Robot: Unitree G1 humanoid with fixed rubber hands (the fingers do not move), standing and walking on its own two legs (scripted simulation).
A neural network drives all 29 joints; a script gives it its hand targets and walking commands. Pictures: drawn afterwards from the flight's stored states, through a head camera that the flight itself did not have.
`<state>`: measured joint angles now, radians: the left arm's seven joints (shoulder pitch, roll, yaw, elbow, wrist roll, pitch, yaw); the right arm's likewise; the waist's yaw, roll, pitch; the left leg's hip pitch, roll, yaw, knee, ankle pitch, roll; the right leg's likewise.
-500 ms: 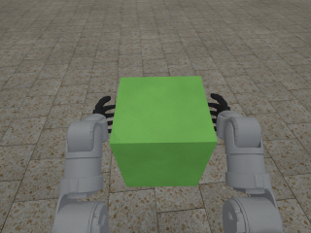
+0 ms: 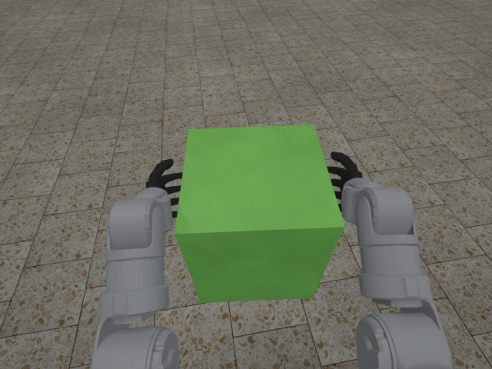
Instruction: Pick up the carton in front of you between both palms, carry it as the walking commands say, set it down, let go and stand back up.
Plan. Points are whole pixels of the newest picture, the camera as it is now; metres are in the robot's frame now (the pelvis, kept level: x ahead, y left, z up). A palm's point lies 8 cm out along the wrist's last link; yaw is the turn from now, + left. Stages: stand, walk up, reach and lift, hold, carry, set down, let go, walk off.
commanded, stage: carry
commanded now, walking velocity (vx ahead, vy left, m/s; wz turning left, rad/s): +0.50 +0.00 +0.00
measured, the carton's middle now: (254, 218) +0.36 -0.02 +0.05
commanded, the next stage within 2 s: none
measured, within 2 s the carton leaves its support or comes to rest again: neither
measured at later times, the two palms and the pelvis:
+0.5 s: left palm (151, 124) +0.58 +0.18 +0.11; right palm (293, 115) +0.58 -0.12 +0.11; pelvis +0.31 +0.03 +0.01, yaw +0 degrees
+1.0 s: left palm (176, 62) +0.88 +0.15 +0.11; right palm (282, 59) +0.88 -0.15 +0.10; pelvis +0.62 +0.01 +0.00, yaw -1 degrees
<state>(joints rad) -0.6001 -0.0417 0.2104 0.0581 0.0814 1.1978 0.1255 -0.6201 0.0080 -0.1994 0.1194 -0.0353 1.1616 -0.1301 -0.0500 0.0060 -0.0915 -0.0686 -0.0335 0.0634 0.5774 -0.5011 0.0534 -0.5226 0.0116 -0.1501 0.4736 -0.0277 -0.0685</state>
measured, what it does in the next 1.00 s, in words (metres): walks ahead: left foot, then right foot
